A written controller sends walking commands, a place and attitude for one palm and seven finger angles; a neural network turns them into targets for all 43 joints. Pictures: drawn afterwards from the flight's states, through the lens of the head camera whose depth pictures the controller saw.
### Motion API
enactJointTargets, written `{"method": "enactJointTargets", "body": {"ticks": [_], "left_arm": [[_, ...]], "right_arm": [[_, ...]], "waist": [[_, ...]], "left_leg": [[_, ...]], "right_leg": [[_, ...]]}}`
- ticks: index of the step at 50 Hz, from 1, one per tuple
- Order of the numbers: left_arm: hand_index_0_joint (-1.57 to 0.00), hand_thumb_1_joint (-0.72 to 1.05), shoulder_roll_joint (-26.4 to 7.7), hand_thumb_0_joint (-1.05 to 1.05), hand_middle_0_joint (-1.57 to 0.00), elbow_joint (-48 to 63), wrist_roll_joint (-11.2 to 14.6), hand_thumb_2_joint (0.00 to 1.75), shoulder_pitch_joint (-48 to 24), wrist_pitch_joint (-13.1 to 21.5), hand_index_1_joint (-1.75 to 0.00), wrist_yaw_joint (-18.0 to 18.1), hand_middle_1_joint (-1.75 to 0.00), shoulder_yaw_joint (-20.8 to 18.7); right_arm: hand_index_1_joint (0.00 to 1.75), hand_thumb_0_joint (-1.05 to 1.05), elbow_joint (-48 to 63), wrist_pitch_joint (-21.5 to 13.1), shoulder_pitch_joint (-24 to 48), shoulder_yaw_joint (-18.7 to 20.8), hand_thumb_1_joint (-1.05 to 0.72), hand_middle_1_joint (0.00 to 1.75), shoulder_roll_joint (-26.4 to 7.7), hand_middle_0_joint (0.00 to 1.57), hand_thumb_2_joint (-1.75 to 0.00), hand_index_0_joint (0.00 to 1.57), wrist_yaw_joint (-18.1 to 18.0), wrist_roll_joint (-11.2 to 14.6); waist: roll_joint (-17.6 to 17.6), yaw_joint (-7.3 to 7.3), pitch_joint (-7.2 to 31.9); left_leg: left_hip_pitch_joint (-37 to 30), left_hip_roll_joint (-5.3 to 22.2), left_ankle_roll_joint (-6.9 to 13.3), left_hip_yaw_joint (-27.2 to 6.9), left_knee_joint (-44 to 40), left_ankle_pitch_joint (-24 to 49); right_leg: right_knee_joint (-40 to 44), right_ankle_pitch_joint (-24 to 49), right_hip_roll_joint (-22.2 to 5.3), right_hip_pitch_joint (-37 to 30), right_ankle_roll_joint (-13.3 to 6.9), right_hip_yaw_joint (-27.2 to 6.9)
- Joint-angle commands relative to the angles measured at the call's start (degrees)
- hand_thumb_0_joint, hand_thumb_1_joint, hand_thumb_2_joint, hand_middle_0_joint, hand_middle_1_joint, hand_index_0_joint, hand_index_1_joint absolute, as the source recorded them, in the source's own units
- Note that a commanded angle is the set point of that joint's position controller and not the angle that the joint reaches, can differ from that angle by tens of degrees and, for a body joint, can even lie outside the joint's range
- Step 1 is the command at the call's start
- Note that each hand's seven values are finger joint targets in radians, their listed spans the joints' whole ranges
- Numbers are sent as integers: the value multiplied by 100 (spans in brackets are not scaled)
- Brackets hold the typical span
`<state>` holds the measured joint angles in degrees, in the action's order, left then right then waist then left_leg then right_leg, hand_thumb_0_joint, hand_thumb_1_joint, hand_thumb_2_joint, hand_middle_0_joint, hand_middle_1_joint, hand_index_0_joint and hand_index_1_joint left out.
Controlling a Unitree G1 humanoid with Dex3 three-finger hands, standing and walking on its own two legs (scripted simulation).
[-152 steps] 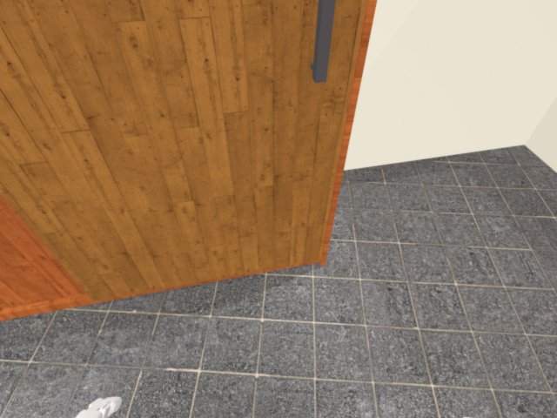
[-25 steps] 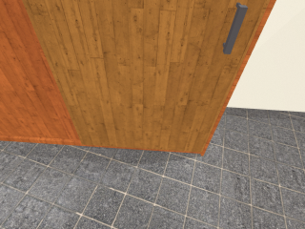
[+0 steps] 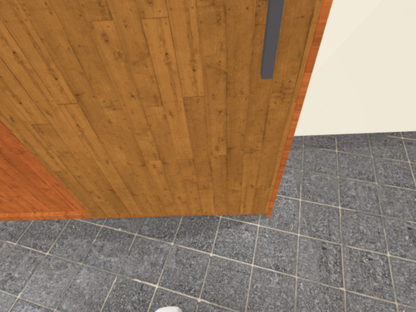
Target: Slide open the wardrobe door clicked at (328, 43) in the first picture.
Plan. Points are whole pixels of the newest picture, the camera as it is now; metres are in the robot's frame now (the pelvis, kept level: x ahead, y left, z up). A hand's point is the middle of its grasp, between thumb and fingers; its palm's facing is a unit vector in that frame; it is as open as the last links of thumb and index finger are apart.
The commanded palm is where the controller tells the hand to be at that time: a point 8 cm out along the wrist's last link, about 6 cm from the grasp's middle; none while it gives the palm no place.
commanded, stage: take the last steps up to it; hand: right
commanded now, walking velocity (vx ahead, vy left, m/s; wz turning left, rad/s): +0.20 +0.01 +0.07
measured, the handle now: (269, 36) +0.63 -0.11 +0.21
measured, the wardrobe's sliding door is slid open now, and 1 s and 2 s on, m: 0.00 0.00 0.00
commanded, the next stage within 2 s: come to a stop and stand still in 0.16 s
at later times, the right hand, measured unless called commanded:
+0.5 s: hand (287, 274) +0.24 -0.15 -0.17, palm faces -0.01 +0.99 -0.17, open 7.3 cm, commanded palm none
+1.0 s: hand out of the picture +0.11 -0.26 -0.17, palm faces +0.08 +0.98 -0.19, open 7.4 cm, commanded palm none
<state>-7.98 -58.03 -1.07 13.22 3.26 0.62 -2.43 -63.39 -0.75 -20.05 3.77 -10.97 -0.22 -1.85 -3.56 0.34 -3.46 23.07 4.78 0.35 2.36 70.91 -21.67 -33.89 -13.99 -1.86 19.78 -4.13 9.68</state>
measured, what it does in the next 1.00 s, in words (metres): walks ahead: left foot, then right foot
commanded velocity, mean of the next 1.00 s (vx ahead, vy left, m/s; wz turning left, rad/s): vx -0.03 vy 0.04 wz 0.02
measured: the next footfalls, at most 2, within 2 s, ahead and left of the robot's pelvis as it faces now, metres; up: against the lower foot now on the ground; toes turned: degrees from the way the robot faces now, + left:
left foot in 0.42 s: +0.24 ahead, +0.12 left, +0.00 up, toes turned +7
right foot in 0.76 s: +0.12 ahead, -0.13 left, +0.00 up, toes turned -2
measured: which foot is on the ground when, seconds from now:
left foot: up 0.00-0.40, down 0.42-0.78, up 0.80-1.00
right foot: down 0.00-0.44, up 0.46-0.74, down 0.76-1.00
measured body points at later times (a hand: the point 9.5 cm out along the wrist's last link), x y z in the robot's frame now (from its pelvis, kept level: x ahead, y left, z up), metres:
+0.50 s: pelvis +0.14 +0.00 +0.00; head +0.18 +0.00 +0.45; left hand +0.06 +0.18 -0.16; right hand +0.24 -0.21 -0.15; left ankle +0.20 +0.11 -0.73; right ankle +0.06 -0.08 -0.71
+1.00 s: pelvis +0.10 -0.06 +0.02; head +0.10 -0.09 +0.47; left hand +0.15 +0.17 -0.12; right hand +0.11 -0.31 -0.15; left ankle +0.08 +0.09 -0.66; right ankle +0.10 -0.15 -0.73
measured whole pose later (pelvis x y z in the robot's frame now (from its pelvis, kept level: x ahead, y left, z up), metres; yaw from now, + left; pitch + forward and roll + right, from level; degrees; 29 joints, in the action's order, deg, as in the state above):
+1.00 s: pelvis +0.10 -0.06 +0.02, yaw +0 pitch +0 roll +1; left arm -7.6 -57.5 -1.3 13.9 -0.2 2.4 -1.7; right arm -59.6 3.2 -16.4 4.4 -12.9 -0.7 -1.7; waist -3.3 0.7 0.6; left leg 24.4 0.1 -3.4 -2.6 55.6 -17.2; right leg -23.4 -12.5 -0.4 11.0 -2.4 4.1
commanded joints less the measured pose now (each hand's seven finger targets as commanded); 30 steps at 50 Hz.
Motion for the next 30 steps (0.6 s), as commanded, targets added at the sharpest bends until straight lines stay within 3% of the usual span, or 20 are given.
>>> {"method": "enactJointTargets", "body": {"ticks": [1, 5, 7, 11, 13, 16, 18, 19, 20, 21, 22, 23, 24, 25, 28, 30], "left_arm": [[-20, 90, -567, 0, -20, -94, 11, 90, 797, 178, -30, 108, -30, -56], [-20, 90, -549, 0, -20, -182, 23, 90, 909, 183, -30, 131, -30, -51], [-20, 90, -564, 0, -20, -246, 24, 90, 1047, 168, -30, 134, -30, -54], [-20, 90, -511, 0, -20, -421, -5, 90, 1345, 156, -30, 154, -30, -47], [-20, 90, -471, 0, -20, -497, -23, 90, 1468, 126, -30, 155, -30, -24], [-20, 90, -425, 0, -20, -580, -63, 90, 1458, 36, -30, 203, -30, 30], [-20, 90, -447, 0, -20, -612, -25, 90, 1378, -48, -30, 234, -30, 22], [-20, 90, -448, 0, -20, -613, 9, 90, 1355, -78, -30, 242, -30, -1], [-20, 90, -447, 0, -20, -571, 56, 90, 1353, -103, -30, 244, -30, -28], [-20, 90, -360, 0, -20, -486, 91, 90, 1402, -136, -30, 241, -30, -77], [-20, 90, -282, 0, -20, -437, 127, 90, 1506, -196, -30, 228, -30, -128], [-20, 90, -154, 0, -20, -376, 136, 90, 1490, -264, -30, 216, -30, -136], [-20, 90, -107, 0, -20, -303, 150, 90, 1230, -334, -30, 228, -30, -130], [-20, 90, -114, 0, -20, -227, 118, 90, 925, -391, -30, 234, -30, -153], [-20, 90, -121, 0, -20, -137, 81, 90, 827, -555, -30, 179, -30, -215], [-20, 90, -106, 0, -20, -78, 52, 90, 839, -616, -30, 115, -30, -203]], "right_arm": [[30, 0, 277, -11, -436, 27, -90, 30, 98, 20, -90, 20, 41, -17], [30, 0, 474, 92, -88, 64, -90, 30, 0, 20, -90, 20, 30, -5], [30, 0, 588, 117, 194, 69, -90, 30, -20, 20, -90, 20, 30, -3], [30, 0, 770, 96, 733, 28, -90, 30, 9, 20, -90, 20, 20, 13], [30, 0, 861, 78, 969, 1, -90, 30, 16, 20, -90, 20, 2, 25], [30, 0, 844, 70, 1056, -96, -90, 30, 211, 20, -90, 20, -82, 51], [30, 0, 763, 78, 807, -96, -90, 30, 107, 20, -90, 20, -137, 40], [30, 0, 706, 71, 573, -68, -90, 30, 38, 20, -90, 20, -159, 37], [30, 0, 653, 47, 298, -33, -90, 30, -132, 20, -90, 20, -187, 29], [30, 0, 602, 15, 55, 28, -90, 30, -381, 20, -90, 20, -233, 19], [30, 0, 569, -5, -89, 84, -90, 30, -642, 20, -90, 20, -256, 37], [30, 0, 533, -9, -236, 128, -90, 30, -826, 20, -90, 20, -266, 49], [30, 0, 532, -20, -189, 166, -90, 30, -843, 20, -90, 20, -311, 40], [30, 0, 617, 17, 0, 172, -90, 30, -730, 20, -90, 20, -345, 18], [30, 0, 915, 104, 738, 189, -90, 30, -611, 20, -90, 20, -376, 11], [30, 0, 1050, 119, 990, 194, -90, 30, -688, 20, -90, 20, -356, -15]], "waist": [[786, 56, 204], [568, 95, 1], [441, 49, -160], [499, -96, -197], [575, -174, -292], [634, -211, -173], [740, -113, -26], [672, 8, 40], [660, 112, 215], [380, 123, 546], [160, 108, 768], [-95, 149, 903], [-531, 231, 1204], [-470, 275, 1103], [93, 16, 926], [-178, -96, 981]], "left_leg": [[735, 243, -63, -195, -56, 740], [1177, 279, -187, -287, -639, 1064], [1370, 281, -227, -273, -942, 1180], [1345, 225, -229, -51, -1849, 1137], [1171, 198, -181, 57, -2311, 1002], [296, -39, -108, 227, -3221, 914], [-363, -187, -81, 301, -3755, 1166], [-702, -215, -76, 325, -4157, 1590], [-1139, -99, -35, 211, -4431, 2677], [-1747, 395, 194, -354, -4078, 4780], [-2244, 1183, 684, -928, -3788, 6531], [-2497, 1836, 1260, -1153, -4005, 7812], [-2553, 2113, 1670, -1428, -4266, 7708], [-2220, 2004, 1663, -1432, -4404, 7091], [-1454, 1664, 1320, -905, -4702, 5464], [-1102, 1448, 1108, -620, -4772, 4785]], "right_leg": [[2299, 758, -1388, -610, -141, -1380], [2494, 1163, -1462, -950, -314, -1274], [2559, 1186, -1465, -1109, -335, -1255], [2315, 2295, -1434, -1648, -336, -1040], [2145, 2734, -1449, -1659, -409, -978], [1539, 4369, -1358, -1596, -333, -737], [1079, 4672, -1266, -1497, -170, -700], [803, 4611, -1152, -1452, -33, -656], [455, 4294, -981, -1318, 143, -571], [-38, 3509, -698, -842, 333, -461], [-706, 2003, -297, -235, 505, -302], [-1519, -798, 112, 132, 648, -288], [-2389, -2274, 98, 300, 618, -594], [-2894, -2375, 73, 449, 574, -908], [-3123, -1894, -27, 424, 599, -1095], [-2696, -1611, -14, 231, 673, -964]]}}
